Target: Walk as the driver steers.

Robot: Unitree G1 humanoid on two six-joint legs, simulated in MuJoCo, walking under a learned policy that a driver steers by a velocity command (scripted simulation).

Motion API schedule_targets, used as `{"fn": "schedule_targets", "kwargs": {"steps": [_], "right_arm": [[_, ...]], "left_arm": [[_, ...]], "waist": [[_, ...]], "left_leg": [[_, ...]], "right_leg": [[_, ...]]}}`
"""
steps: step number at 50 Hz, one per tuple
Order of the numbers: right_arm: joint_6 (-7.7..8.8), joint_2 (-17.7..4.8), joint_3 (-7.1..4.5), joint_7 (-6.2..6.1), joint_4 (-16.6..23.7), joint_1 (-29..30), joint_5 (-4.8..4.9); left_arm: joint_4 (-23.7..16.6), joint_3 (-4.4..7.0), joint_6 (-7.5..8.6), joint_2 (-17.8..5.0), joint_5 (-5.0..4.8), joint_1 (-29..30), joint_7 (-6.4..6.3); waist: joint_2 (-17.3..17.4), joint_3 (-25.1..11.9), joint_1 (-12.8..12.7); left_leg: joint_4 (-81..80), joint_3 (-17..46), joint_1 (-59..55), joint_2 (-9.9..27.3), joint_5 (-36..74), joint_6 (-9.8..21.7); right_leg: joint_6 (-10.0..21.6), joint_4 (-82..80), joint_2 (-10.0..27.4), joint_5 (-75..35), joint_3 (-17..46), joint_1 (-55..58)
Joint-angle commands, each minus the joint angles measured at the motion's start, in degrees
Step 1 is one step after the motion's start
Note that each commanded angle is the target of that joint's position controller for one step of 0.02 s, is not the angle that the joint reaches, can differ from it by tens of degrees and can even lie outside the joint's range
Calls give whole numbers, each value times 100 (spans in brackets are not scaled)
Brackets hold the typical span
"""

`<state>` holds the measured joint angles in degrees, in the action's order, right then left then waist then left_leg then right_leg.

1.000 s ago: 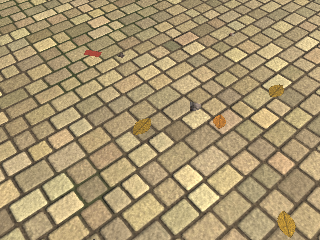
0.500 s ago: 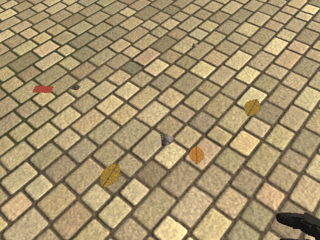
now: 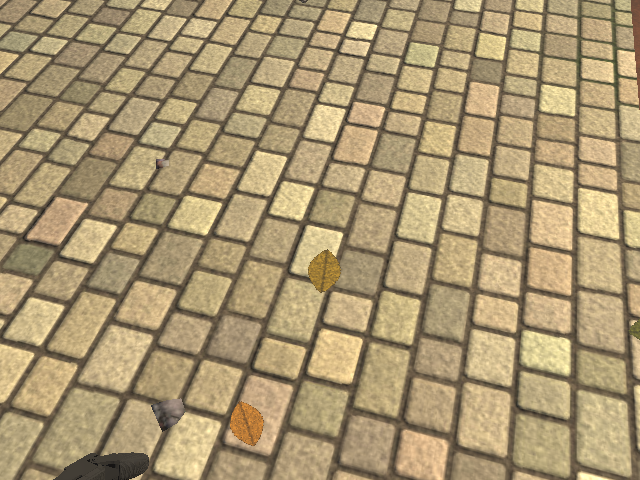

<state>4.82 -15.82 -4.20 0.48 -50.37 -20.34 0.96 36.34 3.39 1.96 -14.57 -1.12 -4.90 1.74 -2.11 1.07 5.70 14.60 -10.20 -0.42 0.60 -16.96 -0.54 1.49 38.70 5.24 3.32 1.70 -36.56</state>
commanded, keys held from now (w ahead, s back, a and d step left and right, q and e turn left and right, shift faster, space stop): q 1.00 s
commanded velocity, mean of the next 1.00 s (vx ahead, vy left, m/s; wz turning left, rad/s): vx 0.11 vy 0.00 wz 0.40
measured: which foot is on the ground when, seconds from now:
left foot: down 0.00-0.10, up 0.12-0.54, down 0.56-1.00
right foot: up 0.00-0.06, down 0.08-0.56, up 0.58-1.00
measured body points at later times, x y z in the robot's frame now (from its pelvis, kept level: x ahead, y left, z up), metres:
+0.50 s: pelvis +0.15 -0.02 +0.00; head +0.18 -0.01 +0.45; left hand +0.23 +0.28 -0.11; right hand +0.35 -0.26 -0.11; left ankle +0.18 +0.11 -0.71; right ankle +0.17 -0.14 -0.74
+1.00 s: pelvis +0.18 -0.01 +0.00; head +0.21 +0.01 +0.44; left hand +0.19 +0.32 -0.11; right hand +0.46 -0.18 -0.09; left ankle +0.17 +0.10 -0.74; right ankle +0.26 -0.12 -0.73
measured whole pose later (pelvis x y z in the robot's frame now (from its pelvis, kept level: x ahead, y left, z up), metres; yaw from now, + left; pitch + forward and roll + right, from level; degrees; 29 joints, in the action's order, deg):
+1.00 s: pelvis +0.18 -0.01 +0.00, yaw +30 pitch +3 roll -1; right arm -2.6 -18.0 -4.9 -1.6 -36.0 -8.9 0.8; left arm 44.3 4.7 0.4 -16.3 -0.5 -4.9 -0.8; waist 0.9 1.4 1.1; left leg 29.9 10.2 21.0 -5.3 -11.4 1.6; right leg -3.1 34.9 -2.1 18.5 4.9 -20.5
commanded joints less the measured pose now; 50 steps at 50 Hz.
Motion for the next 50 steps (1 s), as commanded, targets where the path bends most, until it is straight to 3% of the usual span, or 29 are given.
{"fn": "schedule_targets", "kwargs": {"steps": [1,2,3,4,5,6,7,8,9,10,12,14,19,24,27,28,29,30,31,32,33,34,37,41,44,47,50], "right_arm": [[-55,-1100,-226,-24,192,75,89],[-97,-1162,-225,-38,162,128,120],[-120,-1124,-190,-52,143,201,152],[-83,-906,-101,-61,184,147,79],[1,-315,118,-11,414,13,-217],[49,-333,157,6,214,-615,-28],[13,-909,-28,-2,169,-277,156],[-38,-825,-20,-18,313,136,193],[-125,-686,-16,-75,268,273,105],[-250,-675,-53,-124,242,238,36],[-468,-501,-67,-187,227,-8,21],[-580,-450,-89,-235,394,122,-5],[-673,-397,-75,-116,796,794,-47],[-763,-547,-149,47,1178,1204,-43],[-761,-574,-212,93,1193,935,-54],[-736,-893,-326,23,1155,693,-81],[-705,-1642,-506,-103,1233,441,-112],[-608,-1686,-456,-59,1350,396,-275],[-486,-1462,-395,15,1365,376,-270],[-404,-1347,-367,-7,1366,593,-193],[-396,-1177,-329,-48,1406,861,-81],[-434,-1038,-278,-103,1465,1101,-5],[-497,-1045,-269,-197,1583,1148,-74],[-558,-1167,-325,-274,1652,1079,-41],[-611,-1189,-338,-259,1734,1148,-60],[-654,-1163,-331,-215,1798,1197,-51],[-720,-1114,-308,-228,1902,1398,31]], "left_arm": [[-589,70,150,-343,36,582,67],[-524,141,178,-473,90,252,61],[-277,256,212,-677,148,-518,37],[-84,377,212,-1034,242,-1208,-35],[-36,438,167,-1555,405,-1846,-157],[-96,355,129,-1434,385,-1796,-136],[-89,295,93,-1101,302,-1599,-99],[-48,220,114,-883,210,-1233,-94],[13,163,146,-692,166,-901,-84],[39,129,175,-540,154,-606,-81],[81,166,221,-599,274,-221,-113],[133,202,242,-691,301,-10,-191],[331,258,97,-838,240,-2,-395],[495,345,-95,-1074,98,-128,-384],[615,360,-173,-1057,-48,-169,-382],[766,333,-188,-893,20,-554,-360],[589,249,-161,-612,286,-494,-326],[322,212,-153,-594,289,14,-349],[325,275,-172,-829,172,281,-350],[328,276,-185,-780,85,286,-371],[436,291,-201,-785,117,189,-423],[443,331,-218,-887,162,159,-464],[477,306,-210,-741,121,10,-446],[444,234,-202,-593,109,176,-426],[436,237,-180,-643,85,194,-370],[413,260,-105,-709,57,130,-293],[491,296,-8,-730,50,-277,-204]], "waist": [[708,277,-201],[826,29,-455],[790,-442,-888],[672,-1021,-1160],[-715,-1950,-1174],[-1308,-3001,-1055],[-627,-2558,-1174],[-541,-1769,-1002],[-222,-1259,-808],[-280,-992,-600],[-390,-827,-306],[-450,-666,-230],[-412,-547,-431],[-427,-447,-581],[-302,-502,-405],[260,-588,-421],[1860,-705,-534],[2089,-976,-284],[1252,-1110,-133],[1036,-976,-300],[731,-888,-439],[762,-838,-554],[858,-993,-664],[936,-932,-544],[1080,-798,-491],[1200,-750,-461],[1195,-763,-715]], "left_leg": [[-14,807,-72,1545,3212,953],[502,770,-137,1457,4262,834],[1344,629,24,1209,4907,650],[2386,499,874,885,4013,350],[4535,436,2771,190,-44,-54],[5870,1554,3395,-233,-2390,-209],[6123,1838,3595,78,-2152,-221],[5886,1609,3956,287,-1881,-208],[5534,1501,3887,472,-1508,-253],[5285,1463,3518,588,-1212,-291],[5220,1289,2808,490,-736,-403],[4909,1261,2873,500,-439,-450],[3734,1104,2783,596,395,-328],[2899,808,2693,459,-93,-93],[1594,524,1907,141,609,241],[1063,924,1282,207,1942,466],[1040,2722,200,1517,4518,1072],[770,4042,50,2267,4716,2224],[705,3665,24,2046,4494,2201],[762,3203,118,1744,4084,1885],[777,2937,257,1503,3674,1595],[727,2819,471,1394,3437,1456],[668,2696,699,1174,3368,1412],[644,2897,835,1053,2414,1374],[597,3184,1187,969,1686,1358],[693,3577,1193,914,1616,1325],[1027,3735,1302,667,1727,1078]], "right_leg": [[182,-585,-271,367,-334,264],[289,-859,-468,363,-435,854],[450,-1347,-674,-349,-561,1998],[621,-1162,-256,-1822,-197,3509],[1271,-530,1444,-4631,1554,5594],[2062,-894,2354,-4977,2871,6046],[1867,-1027,1959,-4711,2078,5405],[1579,-1142,1620,-4138,1406,4830],[1366,-1425,1354,-3520,1026,4077],[1264,-1705,1210,-3116,736,3391],[1282,-2150,1155,-2835,276,2419],[1326,-2378,1215,-2469,-35,2172],[1224,-2573,1227,-1047,-565,2301],[1049,-2145,1508,-709,-583,2819],[560,-1300,1305,-517,-840,2850],[160,-500,915,4,-1147,2549],[-397,1311,162,2042,-1601,1017],[-622,2632,-562,3818,-689,-138],[-547,3220,-467,3618,-53,-297],[-447,3205,-383,3098,94,-433],[-431,2987,-290,2676,172,-445],[-443,2782,-255,2372,224,-309],[-505,2360,-452,1903,200,148],[-608,1209,-571,1677,285,483],[-598,635,-663,1655,303,898],[-519,74,-743,1766,326,1195],[-333,-1332,-782,1074,200,1973]]}}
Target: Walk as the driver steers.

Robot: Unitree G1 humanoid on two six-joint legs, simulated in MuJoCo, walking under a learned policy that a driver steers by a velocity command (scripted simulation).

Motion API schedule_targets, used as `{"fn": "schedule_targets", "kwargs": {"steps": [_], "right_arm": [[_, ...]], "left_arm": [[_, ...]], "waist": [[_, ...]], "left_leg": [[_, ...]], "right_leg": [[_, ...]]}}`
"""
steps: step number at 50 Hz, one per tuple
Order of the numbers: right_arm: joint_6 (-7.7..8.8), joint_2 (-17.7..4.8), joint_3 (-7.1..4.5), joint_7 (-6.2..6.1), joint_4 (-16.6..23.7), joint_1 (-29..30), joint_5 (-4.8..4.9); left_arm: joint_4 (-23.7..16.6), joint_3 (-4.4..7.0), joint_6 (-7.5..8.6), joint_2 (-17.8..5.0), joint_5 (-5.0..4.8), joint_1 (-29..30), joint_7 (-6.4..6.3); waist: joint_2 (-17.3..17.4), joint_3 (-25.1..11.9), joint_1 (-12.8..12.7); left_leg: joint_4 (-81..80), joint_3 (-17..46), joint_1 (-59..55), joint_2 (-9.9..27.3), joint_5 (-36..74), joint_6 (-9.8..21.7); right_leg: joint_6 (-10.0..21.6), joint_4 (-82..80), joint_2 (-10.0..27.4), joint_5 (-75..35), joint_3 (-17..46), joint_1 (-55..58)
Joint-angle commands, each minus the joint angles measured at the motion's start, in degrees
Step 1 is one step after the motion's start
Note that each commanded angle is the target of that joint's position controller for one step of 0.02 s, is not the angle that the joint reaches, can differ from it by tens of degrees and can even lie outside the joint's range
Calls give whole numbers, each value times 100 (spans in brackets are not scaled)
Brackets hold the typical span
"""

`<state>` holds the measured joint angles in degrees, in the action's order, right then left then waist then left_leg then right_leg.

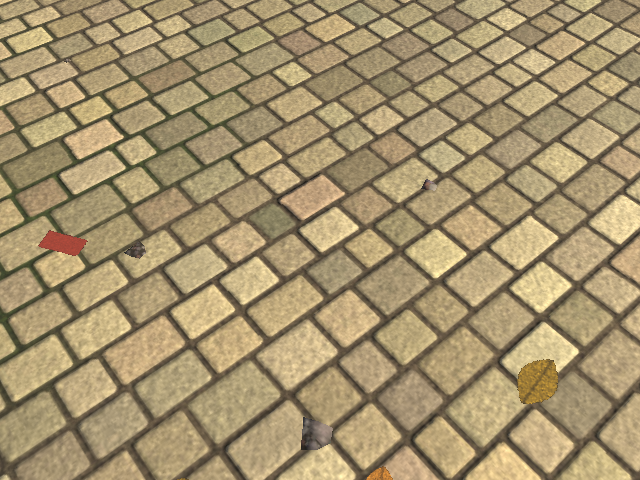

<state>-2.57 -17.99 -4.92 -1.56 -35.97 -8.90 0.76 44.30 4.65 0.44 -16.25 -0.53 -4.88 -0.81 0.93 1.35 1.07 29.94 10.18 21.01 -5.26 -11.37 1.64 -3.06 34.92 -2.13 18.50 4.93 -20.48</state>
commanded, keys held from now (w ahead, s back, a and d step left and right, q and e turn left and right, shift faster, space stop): q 0.06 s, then no key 0.04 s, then w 0.90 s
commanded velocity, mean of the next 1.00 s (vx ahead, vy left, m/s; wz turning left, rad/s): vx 0.34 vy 0.00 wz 0.17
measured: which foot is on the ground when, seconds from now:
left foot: down 0.00-0.04, up 0.06-0.40, down 0.42-0.88, up 0.90-1.00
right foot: up 0.00-0.02, down 0.04-0.42, up 0.44-0.84, down 0.86-1.00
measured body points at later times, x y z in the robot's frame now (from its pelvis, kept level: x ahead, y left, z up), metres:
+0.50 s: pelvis +0.06 +0.03 +0.00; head +0.07 +0.05 +0.45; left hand +0.09 +0.32 -0.12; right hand +0.23 -0.21 -0.09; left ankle +0.02 +0.13 -0.74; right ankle +0.02 -0.12 -0.68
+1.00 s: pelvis +0.31 +0.01 +0.00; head +0.35 +0.00 +0.44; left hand +0.42 +0.29 -0.10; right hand +0.41 -0.26 -0.13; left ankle +0.18 +0.14 -0.64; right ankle +0.38 -0.07 -0.74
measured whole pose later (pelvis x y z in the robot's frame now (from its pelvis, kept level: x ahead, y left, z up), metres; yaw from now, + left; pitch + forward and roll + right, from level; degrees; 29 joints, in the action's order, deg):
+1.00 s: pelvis +0.31 +0.01 +0.00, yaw +8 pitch +2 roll +0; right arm 3.9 -17.2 -2.6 -0.2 -43.1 -19.3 1.5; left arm 42.8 2.4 4.6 -16.0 0.1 -9.2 2.1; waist 1.7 2.5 0.9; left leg 67.8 2.5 22.9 2.6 -21.4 1.1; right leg 3.9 28.6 -2.4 9.2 -3.2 -21.3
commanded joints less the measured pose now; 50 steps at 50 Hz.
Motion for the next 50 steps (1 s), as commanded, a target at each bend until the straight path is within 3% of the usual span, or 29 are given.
{"fn": "schedule_targets", "kwargs": {"steps": [1,2,3,4,5,7,10,14,16,18,20,21,22,23,24,27,33,36,39,41,42,43,44,45,46,47,48,49,50], "right_arm": [[2,-791,-208,-45,496,211,66],[2,-485,-127,-40,530,6,8],[66,-568,-166,-18,719,-65,46],[126,-1024,-302,-6,594,-139,-57],[113,-1140,-374,18,446,-234,-17],[34,-797,-286,12,308,-325,-57],[114,-398,-99,109,445,24,10],[322,-176,54,170,530,378,-22],[407,-241,48,201,482,293,16],[471,-278,21,225,318,-111,57],[479,-386,-51,180,49,-877,80],[486,-648,-118,122,-47,-1552,44],[487,-1439,-297,139,-31,-1847,-54],[578,-1099,-223,177,-69,-1881,-66],[649,-764,-97,193,-54,-1639,-63],[695,-482,22,205,13,-1102,-63],[690,-663,-36,117,-204,-1271,-30],[690,-797,-79,111,-398,-1541,31],[654,-863,-114,98,-544,-1582,79],[598,-970,-144,77,-582,-1532,60],[556,-957,-130,61,-590,-1489,45],[533,-816,-57,31,-570,-1539,-9],[589,-249,126,56,-371,-2110,-80],[703,-66,212,75,-460,-2276,-6],[785,-644,57,123,-356,-1642,172],[832,-715,64,145,-196,-1120,229],[847,-654,79,130,-150,-861,125],[802,-633,44,113,-184,-868,33],[738,-542,53,122,-251,-1044,27]], "left_arm": [[-248,227,155,-714,26,-486,57],[-279,318,122,-1119,132,-640,19],[-263,365,76,-1441,303,-505,19],[-471,274,113,-1074,313,-260,0],[-549,190,111,-785,247,24,-40],[-519,128,99,-628,48,8,-78],[-366,118,90,-711,27,-581,-116],[-296,172,168,-959,-11,-807,-65],[-240,200,187,-1092,-53,-940,-3],[-199,189,169,-1127,-139,-912,69],[-157,54,203,-760,-98,-905,129],[-270,-107,269,-290,16,-671,188],[-635,-149,411,-157,13,-509,170],[-682,-4,489,-701,-107,-259,146],[-643,54,516,-854,-185,-324,184],[-500,42,528,-700,-19,-353,251],[-636,-182,495,-214,-3,303,325],[-792,-208,506,-266,-58,738,397],[-894,-168,533,-436,-65,837,459],[-843,-81,539,-630,-35,489,444],[-677,27,523,-803,-18,-147,395],[-445,142,496,-1049,-18,-1083,328],[-358,265,471,-1646,129,-1876,266],[-243,202,470,-1437,28,-2084,318],[-266,89,455,-1090,-34,-1705,296],[-312,38,432,-922,-21,-1352,260],[-331,-8,429,-800,31,-1007,252],[-373,-52,461,-637,106,-770,259],[-386,-61,483,-592,148,-637,262]], "waist": [[723,-836,-295],[-311,-949,-163],[-1897,-611,53],[-1385,-577,-25],[-980,-512,83],[-797,-400,8],[-1044,-227,-326],[-1123,-127,-501],[-1143,-39,-494],[-983,-7,-232],[-741,-266,161],[22,-588,455],[1542,-637,458],[1078,-316,584],[918,50,400],[619,352,107],[450,290,224],[453,416,335],[467,459,211],[571,123,-38],[566,-335,-400],[497,-990,-819],[-708,-2075,-757],[-1733,-2834,-715],[-1213,-1855,-788],[-835,-1107,-690],[-418,-599,-480],[-457,-401,-269],[-577,-356,-104]], "left_leg": [[-260,1561,-490,1033,680,617],[824,907,306,503,-795,275],[1972,-207,1434,-304,-2499,-60],[3221,-21,1442,107,-2478,-275],[3692,-19,1361,139,-2094,-351],[3885,-157,1676,245,-1294,-481],[3112,-549,1825,318,-944,-519],[1395,-1028,890,564,-1093,-402],[736,-1212,257,498,-1182,-286],[-256,-1365,-618,399,-437,-95],[-649,-1158,-2091,461,-199,103],[-980,57,-2996,1365,-503,357],[-1535,2246,-3386,2626,-1463,1192],[-1781,2789,-3019,2821,-2119,1638],[-1840,2344,-2845,2591,-2366,1512],[-2104,1110,-2239,2004,-800,1147],[-2249,-276,-1591,1548,964,962],[-2248,-321,-1589,1715,851,933],[-2011,-294,-2074,1973,1294,816],[-1404,-401,-2368,1958,2856,682],[-563,-605,-2311,1765,3881,557],[661,-802,-1661,1499,3838,366],[3049,-999,418,855,1586,-18],[4363,-357,1461,116,-2070,-169],[4819,-134,2164,500,-1942,-106],[4690,-382,2296,800,-1491,-23],[4299,-527,2127,1051,-1043,-10],[3944,-499,1788,1249,-728,-4],[3834,-482,1463,1327,-547,-28]], "right_leg": [[262,-1402,275,-972,24,964],[701,-1619,1455,-1402,1036,1648],[1713,-1853,2461,-2392,2424,1460],[2063,-1836,2649,-2512,2442,1199],[1838,-1720,2264,-2451,1798,1054],[1440,-1863,1685,-742,1218,1260],[1416,-2262,1459,713,1050,1517],[1418,-2381,1521,421,772,1290],[1469,-2336,1554,316,684,971],[1442,-2136,1545,365,615,586],[1143,-1463,1317,209,357,-155],[730,44,824,294,-233,-893],[424,1627,215,1162,-775,-2407],[429,2684,468,1484,-308,-2966],[535,2983,693,936,-162,-3236],[494,2584,957,-271,-189,-2980],[145,622,652,-1872,-549,-1902],[237,-20,512,-2171,-568,-1527],[490,-400,474,-1890,-486,-1436],[691,-479,244,-1492,-687,-778],[856,-558,50,-1440,-869,137],[1058,-385,213,-1526,-723,1627],[1852,-316,1814,-997,1567,4030],[2348,-1518,2480,271,3919,4630],[2036,-1820,2297,928,3450,3986],[1833,-1889,2098,749,2624,3135],[1741,-2037,1883,176,2044,2225],[1676,-2184,1658,-322,1624,1616],[1693,-2353,1541,-544,1404,1222]]}}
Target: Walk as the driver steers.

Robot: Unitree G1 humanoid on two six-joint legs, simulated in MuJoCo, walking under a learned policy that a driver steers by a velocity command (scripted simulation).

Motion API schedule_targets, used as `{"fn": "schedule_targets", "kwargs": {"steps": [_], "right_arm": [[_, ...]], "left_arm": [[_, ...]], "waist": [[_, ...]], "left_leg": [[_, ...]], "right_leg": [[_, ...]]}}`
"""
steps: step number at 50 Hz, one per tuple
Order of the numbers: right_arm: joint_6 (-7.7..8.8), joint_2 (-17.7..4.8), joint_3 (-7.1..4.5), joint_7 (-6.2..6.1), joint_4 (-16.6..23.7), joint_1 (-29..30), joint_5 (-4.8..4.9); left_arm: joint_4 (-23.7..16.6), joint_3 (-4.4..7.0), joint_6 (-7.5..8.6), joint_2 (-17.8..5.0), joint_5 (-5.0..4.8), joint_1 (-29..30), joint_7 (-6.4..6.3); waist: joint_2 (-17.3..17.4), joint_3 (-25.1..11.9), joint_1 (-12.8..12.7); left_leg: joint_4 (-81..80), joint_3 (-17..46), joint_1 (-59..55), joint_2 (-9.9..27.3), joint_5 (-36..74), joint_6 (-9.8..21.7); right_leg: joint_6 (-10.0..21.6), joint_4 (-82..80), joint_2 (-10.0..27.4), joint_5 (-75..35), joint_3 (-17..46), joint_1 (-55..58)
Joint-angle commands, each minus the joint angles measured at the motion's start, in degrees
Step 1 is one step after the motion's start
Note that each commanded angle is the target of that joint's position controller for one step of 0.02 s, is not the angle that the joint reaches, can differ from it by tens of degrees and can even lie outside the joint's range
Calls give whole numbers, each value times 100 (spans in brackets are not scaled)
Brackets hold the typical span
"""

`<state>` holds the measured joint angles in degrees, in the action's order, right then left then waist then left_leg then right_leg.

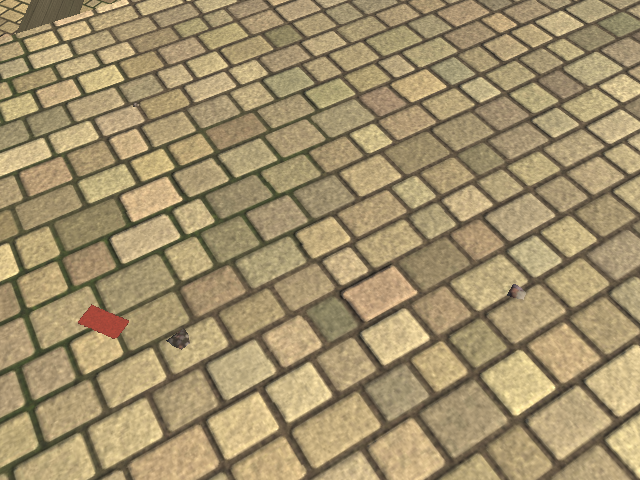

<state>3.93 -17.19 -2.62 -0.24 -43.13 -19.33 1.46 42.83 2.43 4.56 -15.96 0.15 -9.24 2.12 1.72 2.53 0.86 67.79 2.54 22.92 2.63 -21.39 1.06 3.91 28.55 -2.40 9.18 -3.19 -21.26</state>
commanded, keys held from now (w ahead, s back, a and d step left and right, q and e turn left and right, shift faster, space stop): w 0.50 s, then w+e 0.50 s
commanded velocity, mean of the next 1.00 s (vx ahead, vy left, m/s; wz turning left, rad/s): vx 0.50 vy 0.00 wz -0.17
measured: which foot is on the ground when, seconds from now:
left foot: up 0.00-0.38, down 0.40-0.94, up 0.96-1.00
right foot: down 0.00-0.42, up 0.44-0.92, down 0.94-1.00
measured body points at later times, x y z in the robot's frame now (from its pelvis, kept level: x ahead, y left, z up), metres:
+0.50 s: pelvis +0.29 +0.06 +0.00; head +0.32 +0.07 +0.45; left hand +0.33 +0.34 -0.13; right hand +0.46 -0.20 -0.09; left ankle +0.36 +0.15 -0.73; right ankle +0.15 -0.09 -0.64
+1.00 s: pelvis +0.57 -0.01 -0.02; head +0.61 -0.03 +0.43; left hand +0.80 +0.21 -0.10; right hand +0.56 -0.30 -0.14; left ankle +0.41 +0.15 -0.65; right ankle +0.64 -0.10 -0.73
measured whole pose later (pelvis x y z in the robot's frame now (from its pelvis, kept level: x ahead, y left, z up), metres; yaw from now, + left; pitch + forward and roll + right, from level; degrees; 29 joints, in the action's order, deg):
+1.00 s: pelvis +0.57 -0.01 -0.02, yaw -14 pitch +2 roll +1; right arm 3.8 -17.1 -3.3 -0.6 -46.9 -16.3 0.5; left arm 39.2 3.7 2.9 -16.9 -1.3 -6.9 2.6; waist -0.1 3.4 1.3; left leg 59.0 -3.0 10.1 1.9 -29.0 -1.3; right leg 5.7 36.5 -2.9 9.7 -1.7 -28.7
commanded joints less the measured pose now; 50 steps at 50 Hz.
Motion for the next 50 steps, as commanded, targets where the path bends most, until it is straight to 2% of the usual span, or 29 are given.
{"fn": "schedule_targets", "kwargs": {"steps": [1,3,6,10,14,17,18,19,20,21,22,23,24,25,26,28,30,32,36,39,41,42,44,45,46,47,48,49,50], "right_arm": [[28,-505,-157,-16,404,-135,-46],[-57,-396,-129,-41,420,-40,-87],[-25,-340,-95,-48,586,563,-149],[92,-149,-10,59,755,1411,-99],[150,-209,-13,204,976,1995,-37],[171,-367,-68,276,1025,1888,-47],[175,-479,-124,270,954,1563,-60],[173,-672,-242,236,739,822,-80],[154,-1001,-369,176,517,-157,-117],[128,-1649,-514,146,442,-681,-221],[112,-1174,-400,162,414,-851,-142],[106,-897,-287,154,434,-462,-121],[91,-768,-243,142,488,-75,-119],[87,-627,-196,159,489,235,-140],[120,-472,-151,164,511,446,-184],[212,-454,-168,170,447,583,-189],[285,-548,-209,143,322,556,-219],[294,-605,-236,94,202,460,-248],[264,-713,-254,21,77,414,-208],[187,-808,-296,-11,-115,132,-153],[96,-860,-331,-24,-208,52,-98],[45,-901,-352,-38,-232,60,-71],[-54,-1055,-403,-94,-207,187,-46],[-111,-1123,-424,-130,-181,244,-46],[-167,-1105,-407,-165,-144,336,-41],[-145,-942,-325,-201,-49,257,-115],[17,-92,-56,-98,253,-311,-315],[258,-442,-71,1,278,113,-132],[393,-742,-149,70,451,663,85]], "left_arm": [[-217,170,112,-614,57,-166,-29],[-109,191,185,-688,3,-192,-39],[21,220,189,-799,-20,-381,-99],[168,242,111,-964,-93,-769,-147],[387,269,-28,-1073,-138,-1208,-158],[471,309,-139,-1163,-152,-1221,-201],[464,319,-166,-1208,-151,-1129,-214],[454,290,-199,-1150,-140,-1030,-224],[359,178,-192,-893,-48,-1043,-241],[172,-21,-74,-280,-15,-1697,-201],[263,1,56,-491,-71,-1530,-164],[123,131,126,-949,-236,-1034,-120],[15,116,155,-926,-255,-648,-116],[-21,119,144,-859,-163,-460,-126],[30,149,76,-814,-132,-559,-130],[163,114,-87,-583,-156,-838,-141],[115,106,-183,-491,-159,-697,-177],[13,115,-192,-464,-138,-396,-185],[-172,71,-124,-318,-114,226,-71],[-409,35,-118,-246,-116,707,21],[-575,47,-125,-283,-116,899,85],[-653,62,-129,-317,-112,941,119],[-732,142,-146,-463,-107,736,165],[-676,233,-167,-613,-108,320,163],[-483,389,-177,-857,-126,-511,127],[-268,588,-221,-1298,-145,-1497,26],[-279,688,-219,-1911,-201,-1504,-38],[-437,562,-151,-1520,-168,-1660,-25],[-406,478,-101,-1203,-117,-1475,-31]], "waist": [[-678,-465,5],[-605,-266,83],[-434,-39,-60],[-357,95,-421],[-388,211,-632],[-537,71,-435],[-610,-140,-219],[-546,-617,199],[-324,-1427,602],[1031,-2292,408],[1244,-2643,566],[810,-1728,554],[424,-1143,415],[163,-696,244],[251,-530,43],[363,-458,-138],[287,-252,-159],[196,-115,-84],[147,45,143],[53,217,349],[54,276,375],[86,273,342],[255,17,131],[349,-292,-116],[266,-737,-588],[-181,-1310,-1003],[-1735,-1762,-363],[-1203,-2525,-728],[-904,-1752,-838]], "left_leg": [[-69,251,1116,566,524,-11],[-418,182,1192,616,745,-132],[-1373,139,1566,664,1698,-265],[-2904,-150,1273,404,2733,-254],[-3585,-157,1427,253,2553,-116],[-3858,-199,1155,104,1853,120],[-3946,-332,644,-51,1674,228],[-4114,-516,-417,-236,1766,396],[-3829,-57,-2093,245,1966,674],[-4003,2580,-4398,1754,1160,1600],[-4844,4020,-4699,2027,571,1810],[-4949,3218,-4072,1848,336,1513],[-5042,2453,-3252,1613,687,1353],[-5231,1931,-2489,1378,1174,1283],[-5442,1509,-1979,1211,1475,1198],[-5790,1006,-1465,1102,1785,1215],[-6010,523,-1277,1099,2097,1221],[-6095,130,-1400,1069,2313,1155],[-6194,-618,-1555,924,2397,903],[-6101,-814,-2105,1136,2476,858],[-5878,-895,-2598,1292,2755,794],[-5697,-942,-2804,1357,3110,746],[-5019,-1114,-3020,1376,4878,608],[-4347,-1211,-3018,1319,5814,524],[-3224,-1392,-2683,1111,6110,360],[-1580,-1413,-1418,872,4826,121],[497,-1084,1272,-335,-530,-292],[1264,248,2026,-533,-1301,-234],[1228,367,2507,-206,-794,-101]], "right_leg": [[1061,-1871,1516,209,2036,1087],[1143,-2114,1481,-133,1647,777],[1088,-2247,1368,-580,1220,905],[853,-2201,1194,-808,738,1142],[809,-1891,1516,-883,857,1948],[650,-1414,1725,-1675,941,2500],[571,-1005,1659,-2534,861,2555],[433,-97,1401,-3336,623,2395],[231,1295,1119,-2726,404,1547],[-222,3603,181,-172,146,-856],[-246,4414,-63,2340,930,-1764],[-180,4743,300,2093,1008,-2283],[-153,4542,600,1583,803,-2280],[-189,4154,789,1210,704,-2125],[-224,3863,972,911,760,-1771],[-340,3680,1023,622,743,-1354],[-446,3386,1004,267,851,-1522],[-508,2825,957,-324,967,-1799],[-453,1427,812,-1503,634,-1574],[-332,880,767,-1525,487,-1717],[-203,678,729,-1135,394,-1903],[-124,619,683,-844,306,-1922],[84,601,396,-215,-26,-1423],[215,626,166,48,-206,-830],[406,344,-103,-138,-298,313],[721,241,272,-294,553,2102],[1786,-157,1748,501,3733,4084],[2084,-992,2140,1187,5213,4593],[1766,-1116,1986,887,4363,4150]]}}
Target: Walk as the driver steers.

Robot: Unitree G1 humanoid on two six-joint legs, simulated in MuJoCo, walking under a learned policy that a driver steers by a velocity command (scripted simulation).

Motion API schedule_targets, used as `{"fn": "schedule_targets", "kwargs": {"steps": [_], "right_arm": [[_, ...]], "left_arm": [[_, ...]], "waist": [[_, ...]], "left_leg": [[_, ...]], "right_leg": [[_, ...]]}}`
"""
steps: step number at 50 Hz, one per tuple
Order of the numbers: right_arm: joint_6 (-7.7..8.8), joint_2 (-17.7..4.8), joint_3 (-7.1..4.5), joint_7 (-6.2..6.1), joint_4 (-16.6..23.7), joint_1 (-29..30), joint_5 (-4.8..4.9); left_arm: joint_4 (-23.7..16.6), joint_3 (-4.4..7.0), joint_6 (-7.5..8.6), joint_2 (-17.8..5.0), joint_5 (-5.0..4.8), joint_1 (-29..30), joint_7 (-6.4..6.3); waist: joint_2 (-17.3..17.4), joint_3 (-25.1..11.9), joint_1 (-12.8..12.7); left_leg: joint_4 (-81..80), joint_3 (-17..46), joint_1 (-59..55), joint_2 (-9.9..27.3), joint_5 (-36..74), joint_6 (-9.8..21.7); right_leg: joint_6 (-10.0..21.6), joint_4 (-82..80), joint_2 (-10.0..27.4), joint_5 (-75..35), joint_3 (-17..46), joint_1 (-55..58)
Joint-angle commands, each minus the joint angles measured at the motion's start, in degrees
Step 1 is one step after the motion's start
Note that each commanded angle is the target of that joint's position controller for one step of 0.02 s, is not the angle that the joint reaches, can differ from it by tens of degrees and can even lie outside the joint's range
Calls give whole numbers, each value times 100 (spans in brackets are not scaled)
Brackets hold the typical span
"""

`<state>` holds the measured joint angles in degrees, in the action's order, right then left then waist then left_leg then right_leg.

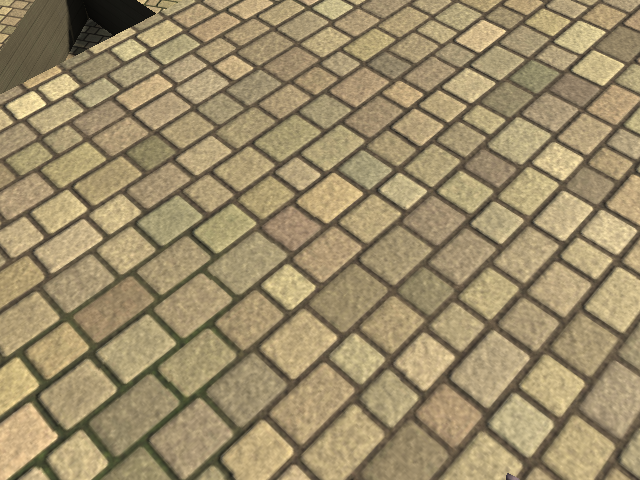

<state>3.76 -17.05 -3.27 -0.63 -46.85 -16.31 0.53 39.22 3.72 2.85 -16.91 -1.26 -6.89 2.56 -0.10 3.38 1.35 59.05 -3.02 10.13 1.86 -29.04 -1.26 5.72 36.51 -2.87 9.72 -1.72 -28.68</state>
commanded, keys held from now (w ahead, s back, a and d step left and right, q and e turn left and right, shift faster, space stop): w+e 0.46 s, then no key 0.54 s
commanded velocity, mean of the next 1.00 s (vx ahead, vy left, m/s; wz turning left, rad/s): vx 0.34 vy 0.00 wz -0.38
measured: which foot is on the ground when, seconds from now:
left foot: up 0.00-0.40, down 0.42-0.84, up 0.86-1.00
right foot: down 0.00-0.42, up 0.44-0.80, down 0.82-1.00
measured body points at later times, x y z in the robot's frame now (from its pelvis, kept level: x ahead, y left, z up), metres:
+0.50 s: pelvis +0.29 +0.02 +0.01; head +0.32 +0.02 +0.46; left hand +0.43 +0.28 -0.11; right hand +0.42 -0.28 -0.06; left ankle +0.40 +0.11 -0.72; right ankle +0.13 -0.06 -0.64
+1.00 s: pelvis +0.42 -0.04 +0.02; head +0.44 -0.06 +0.47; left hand +0.69 +0.10 -0.07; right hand +0.42 -0.33 -0.11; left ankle +0.45 +0.10 -0.70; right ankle +0.44 -0.16 -0.72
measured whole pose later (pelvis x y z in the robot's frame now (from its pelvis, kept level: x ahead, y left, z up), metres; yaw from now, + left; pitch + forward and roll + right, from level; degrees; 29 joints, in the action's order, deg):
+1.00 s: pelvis +0.42 -0.04 +0.02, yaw -21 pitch +1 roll +0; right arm 0.0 -16.0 -1.5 -0.5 -48.9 -10.5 -0.5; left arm 39.0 1.1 -0.3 -12.0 1.3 -5.3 0.0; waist 1.8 1.5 1.7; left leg 39.0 0.8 16.7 2.7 -26.0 -3.9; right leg 1.8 28.3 -1.9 9.2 0.6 -20.0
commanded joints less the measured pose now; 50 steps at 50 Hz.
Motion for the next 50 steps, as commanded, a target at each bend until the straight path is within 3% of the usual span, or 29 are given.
{"fn": "schedule_targets", "kwargs": {"steps": [1,2,3,5,7,11,15,18,19,20,21,22,23,24,25,26,27,29,31,34,37,40,41,42,43,44,45,47,50], "right_arm": [[484,-716,-52,98,873,542,139],[499,-724,-80,57,849,619,-16],[446,-781,-127,45,842,549,-87],[312,-675,-128,51,853,396,-134],[220,-519,-81,35,912,539,-163],[232,-273,26,70,1121,1416,-140],[307,-423,-20,159,1280,1911,-22],[378,-630,-125,199,1261,1726,-4],[406,-680,-172,186,1181,1400,-4],[434,-819,-257,149,1068,864,-53],[447,-1112,-342,97,1011,38,-152],[363,-1540,-456,114,798,-481,-205],[330,-1038,-358,147,854,-417,-49],[295,-696,-258,121,916,-143,-63],[252,-587,-198,119,946,173,-145],[229,-476,-155,130,905,371,-169],[238,-404,-117,139,869,448,-198],[262,-366,-102,168,723,538,-154],[229,-594,-162,142,596,617,-114],[98,-781,-203,82,462,705,-23],[19,-833,-193,74,282,517,38],[-28,-805,-158,74,177,591,128],[-9,-629,-95,85,80,371,82],[45,-377,11,104,126,139,-135],[22,-45,148,121,38,-399,-197],[-83,-250,123,98,61,-66,-135],[-168,-424,79,74,147,207,-77],[-342,-526,25,-15,66,251,-106],[-421,-313,63,-40,-181,-79,-109]], "left_arm": [[-85,306,95,-963,7,-1387,-88],[-167,255,90,-800,19,-987,-98],[-275,196,90,-655,82,-744,-121],[-346,204,93,-679,90,-614,-161],[-298,238,102,-809,63,-711,-233],[-173,278,34,-926,6,-1005,-341],[-17,284,-36,-912,-41,-1388,-363],[-8,292,-87,-878,-21,-1361,-385],[-35,283,-105,-831,-13,-1268,-381],[-82,222,-100,-656,9,-1215,-365],[-192,96,-77,-324,89,-1217,-338],[-345,-11,-27,-6,-66,-2017,-338],[-215,70,-17,-588,-117,-2010,-356],[-256,164,-44,-899,-70,-1368,-362],[-326,173,-71,-861,10,-1025,-387],[-397,192,-74,-798,91,-835,-390],[-411,198,-102,-691,83,-910,-371],[-366,123,-172,-369,49,-1037,-364],[-418,46,-215,-185,92,-889,-365],[-418,-25,-226,-123,116,-617,-294],[-508,6,-220,-261,122,-209,-237],[-488,73,-191,-350,174,-271,-224],[-474,126,-187,-524,210,-350,-265],[-550,197,-199,-932,298,-506,-333],[-555,92,-264,-713,335,-397,-372],[-491,-22,-283,-262,280,-430,-330],[-407,-48,-272,-234,260,-344,-290],[-361,2,-242,-453,254,-17,-261],[-333,-7,-259,-396,254,532,-282]], "waist": [[-261,-1301,-682],[-11,-924,-439],[-94,-790,-235],[-186,-673,-51],[-155,-509,-47],[-343,-338,-387],[-456,-325,-581],[-645,-361,-406],[-710,-441,-210],[-655,-778,67],[-121,-1552,417],[1788,-2260,101],[1430,-1959,202],[845,-1159,358],[409,-737,255],[335,-466,129],[485,-467,-47],[668,-517,-196],[696,-641,-229],[690,-907,-160],[655,-887,-13],[568,-821,-197],[364,-874,-205],[-331,-1332,-91],[-1116,-1760,114],[-1052,-1697,-122],[-959,-1407,-145],[-820,-1091,-65],[-746,-997,240]], "left_leg": [[1625,862,3669,129,478,212],[1090,827,3335,308,766,180],[809,857,2908,425,957,139],[396,779,2583,446,1086,-17],[-193,640,2527,389,1430,-197],[-2021,541,2092,55,3052,-319],[-2870,689,1801,-169,3333,-239],[-3138,799,1549,-188,2679,-7],[-3313,710,1117,-208,2592,116],[-3443,722,223,-83,2616,307],[-3316,1563,-1225,828,2313,681],[-3786,4185,-3054,2104,1083,1630],[-4099,4854,-2932,2249,-198,1597],[-4164,3952,-2192,1978,431,1382],[-4119,3112,-1462,1738,1863,1277],[-4078,2488,-897,1520,3388,1273],[-4051,1981,-558,1361,4463,1240],[-4140,1369,-257,1151,5446,1285],[-4225,1074,-189,1188,5939,1410],[-4284,597,-26,1048,5774,1325],[-4134,587,-190,1082,5183,1225],[-3622,646,-102,989,4278,961],[-3299,553,73,756,3845,702],[-2572,260,575,368,2550,340],[-1986,185,1112,82,299,6],[-1706,441,1269,128,-522,-156],[-1593,491,1448,151,-573,-207],[-1544,577,1333,232,-264,-303],[-2359,383,271,143,977,-306]], "right_leg": [[1367,-1902,1776,353,3489,4070],[1221,-1962,1573,-258,2985,3234],[1182,-2093,1414,-804,2664,2664],[1235,-2289,1279,-1352,2389,2089],[1206,-2373,1128,-1690,2007,1645],[803,-2279,685,-1134,1566,1264],[655,-1936,852,-540,2068,1629],[527,-1412,1043,-540,2587,2113],[444,-1160,979,-697,2626,2097],[276,-553,713,-952,2456,1929],[61,955,372,-316,2012,1278],[-340,2804,-429,2258,1230,-756],[-429,3620,51,2329,1316,-1525],[-513,3837,185,1830,1263,-1647],[-596,3796,317,1507,1094,-1407],[-659,3578,386,1413,1060,-1217],[-686,3366,489,1432,1023,-890],[-766,2663,475,1463,785,-550],[-845,1898,476,1118,638,-359],[-815,742,474,34,408,417],[-703,45,386,-364,347,723],[-404,-1047,254,-925,224,1460],[-242,-1402,432,-1695,448,1983],[82,-1062,1334,-3908,1296,2938],[913,-961,2141,-4252,2121,3414],[1127,-1208,2125,-3344,2367,3132],[1001,-1370,1938,-2647,2304,2900],[763,-1586,1794,-2002,2115,2294],[447,-1629,1347,-1394,1440,1355]]}}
